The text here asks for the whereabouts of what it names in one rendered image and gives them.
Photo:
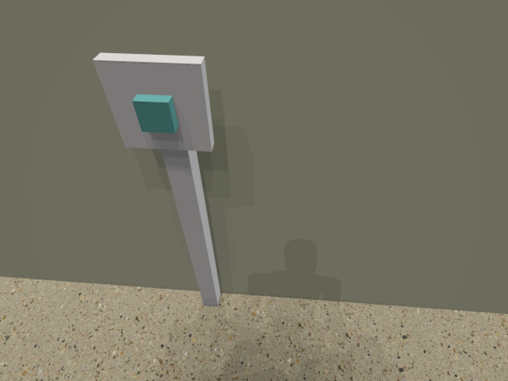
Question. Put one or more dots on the panel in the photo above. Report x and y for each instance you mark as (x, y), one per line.
(123, 76)

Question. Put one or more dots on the button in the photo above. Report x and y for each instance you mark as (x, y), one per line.
(156, 113)

